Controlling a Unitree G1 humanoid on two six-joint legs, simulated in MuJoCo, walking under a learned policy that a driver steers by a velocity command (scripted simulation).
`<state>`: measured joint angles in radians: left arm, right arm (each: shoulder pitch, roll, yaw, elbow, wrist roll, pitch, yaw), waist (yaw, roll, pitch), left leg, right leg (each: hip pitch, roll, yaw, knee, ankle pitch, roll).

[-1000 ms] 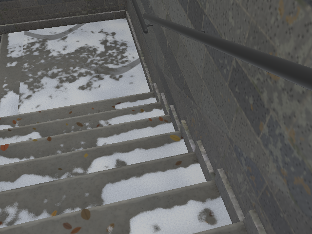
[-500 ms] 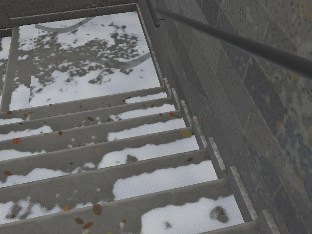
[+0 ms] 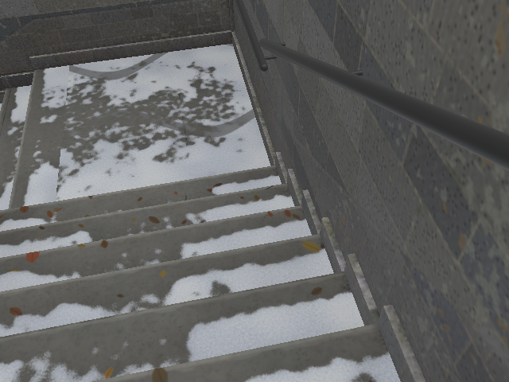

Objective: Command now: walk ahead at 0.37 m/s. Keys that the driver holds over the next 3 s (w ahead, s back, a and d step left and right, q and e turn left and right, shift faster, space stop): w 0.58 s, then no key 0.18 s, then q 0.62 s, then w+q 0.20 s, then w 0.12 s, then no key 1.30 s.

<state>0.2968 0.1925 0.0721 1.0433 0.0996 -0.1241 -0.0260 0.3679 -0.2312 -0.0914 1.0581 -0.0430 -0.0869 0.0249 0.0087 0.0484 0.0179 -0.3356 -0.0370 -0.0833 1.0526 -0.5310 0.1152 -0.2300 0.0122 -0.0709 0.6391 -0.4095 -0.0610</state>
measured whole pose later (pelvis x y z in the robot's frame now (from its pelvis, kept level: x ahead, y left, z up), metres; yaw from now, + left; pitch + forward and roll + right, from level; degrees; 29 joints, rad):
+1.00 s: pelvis +0.49 +0.03 -0.30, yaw +5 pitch +3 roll +0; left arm 0.26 0.22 0.00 0.90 0.08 -0.10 -0.07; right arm 0.33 -0.17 0.01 0.92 -0.03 -0.08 0.03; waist -0.09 0.00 -0.01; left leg -0.76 0.07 -0.02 1.67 -0.54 -0.09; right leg -0.43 -0.03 -0.19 0.59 -0.21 -0.08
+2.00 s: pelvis +0.73 +0.14 -0.42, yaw +29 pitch +2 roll +3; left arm 0.18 0.19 -0.01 0.85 0.04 -0.08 -0.11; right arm 0.61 -0.12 0.02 1.06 -0.05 -0.08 0.09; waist -0.08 -0.04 -0.04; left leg -0.41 -0.10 -0.10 1.43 -0.84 0.01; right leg -0.39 -0.09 -0.04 0.49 -0.02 -0.01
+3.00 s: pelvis +0.82 +0.23 -0.43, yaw +26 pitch -3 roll -1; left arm 0.48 0.18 0.01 1.10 0.08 -0.10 0.04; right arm 0.18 -0.16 -0.06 0.94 -0.04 -0.08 0.06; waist 0.05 -0.02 0.02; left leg -0.44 0.00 0.12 1.21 0.19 -0.04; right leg -0.07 -0.08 -0.09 0.43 -0.31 0.05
